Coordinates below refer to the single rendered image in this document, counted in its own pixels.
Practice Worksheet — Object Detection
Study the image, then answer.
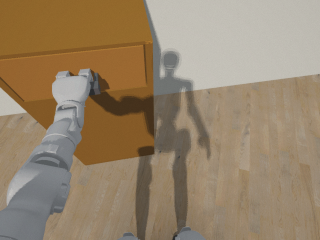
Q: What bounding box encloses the drawer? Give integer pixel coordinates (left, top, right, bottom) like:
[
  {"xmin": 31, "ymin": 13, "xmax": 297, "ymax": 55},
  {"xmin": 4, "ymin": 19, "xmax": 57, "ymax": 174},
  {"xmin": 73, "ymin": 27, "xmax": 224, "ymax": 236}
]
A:
[{"xmin": 0, "ymin": 44, "xmax": 146, "ymax": 101}]

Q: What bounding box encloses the left robot forearm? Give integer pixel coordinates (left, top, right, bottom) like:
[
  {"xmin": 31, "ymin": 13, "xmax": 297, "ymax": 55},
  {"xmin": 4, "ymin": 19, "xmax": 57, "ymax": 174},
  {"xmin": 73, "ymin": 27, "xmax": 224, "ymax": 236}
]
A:
[{"xmin": 6, "ymin": 101, "xmax": 85, "ymax": 206}]

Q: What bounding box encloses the left robot upper arm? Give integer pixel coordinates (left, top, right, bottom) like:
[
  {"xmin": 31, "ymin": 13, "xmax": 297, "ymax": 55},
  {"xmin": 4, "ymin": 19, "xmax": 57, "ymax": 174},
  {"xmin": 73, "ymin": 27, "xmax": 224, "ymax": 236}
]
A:
[{"xmin": 0, "ymin": 162, "xmax": 72, "ymax": 240}]

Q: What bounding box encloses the cabinet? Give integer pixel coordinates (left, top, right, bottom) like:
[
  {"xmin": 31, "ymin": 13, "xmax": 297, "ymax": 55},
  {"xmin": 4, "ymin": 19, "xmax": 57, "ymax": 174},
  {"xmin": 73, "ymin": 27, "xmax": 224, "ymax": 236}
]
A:
[{"xmin": 0, "ymin": 0, "xmax": 155, "ymax": 166}]

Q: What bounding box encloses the left robot shin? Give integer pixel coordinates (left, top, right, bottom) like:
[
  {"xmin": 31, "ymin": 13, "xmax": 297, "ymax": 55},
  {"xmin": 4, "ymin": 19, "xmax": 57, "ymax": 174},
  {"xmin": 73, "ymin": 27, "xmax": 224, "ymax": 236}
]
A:
[{"xmin": 123, "ymin": 232, "xmax": 135, "ymax": 237}]

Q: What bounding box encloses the robot shin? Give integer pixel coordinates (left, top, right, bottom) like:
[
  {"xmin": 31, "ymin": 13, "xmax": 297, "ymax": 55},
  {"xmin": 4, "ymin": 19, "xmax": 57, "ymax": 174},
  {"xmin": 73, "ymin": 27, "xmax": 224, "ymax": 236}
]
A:
[
  {"xmin": 123, "ymin": 232, "xmax": 135, "ymax": 237},
  {"xmin": 179, "ymin": 227, "xmax": 191, "ymax": 234}
]

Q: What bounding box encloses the right robot shin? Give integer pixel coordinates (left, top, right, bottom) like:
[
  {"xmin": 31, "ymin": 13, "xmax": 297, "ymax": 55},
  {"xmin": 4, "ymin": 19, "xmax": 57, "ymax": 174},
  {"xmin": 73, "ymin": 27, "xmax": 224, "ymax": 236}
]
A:
[{"xmin": 179, "ymin": 227, "xmax": 191, "ymax": 234}]

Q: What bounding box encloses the robot left hand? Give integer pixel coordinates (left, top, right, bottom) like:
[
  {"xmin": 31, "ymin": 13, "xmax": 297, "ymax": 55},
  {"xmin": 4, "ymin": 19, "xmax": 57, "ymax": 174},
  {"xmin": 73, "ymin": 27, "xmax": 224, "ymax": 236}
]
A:
[{"xmin": 52, "ymin": 68, "xmax": 94, "ymax": 107}]

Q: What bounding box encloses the handle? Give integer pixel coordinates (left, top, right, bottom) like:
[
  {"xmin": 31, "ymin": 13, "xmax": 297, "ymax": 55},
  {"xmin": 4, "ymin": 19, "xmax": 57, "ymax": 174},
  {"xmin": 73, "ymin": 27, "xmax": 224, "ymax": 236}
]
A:
[{"xmin": 89, "ymin": 72, "xmax": 101, "ymax": 96}]

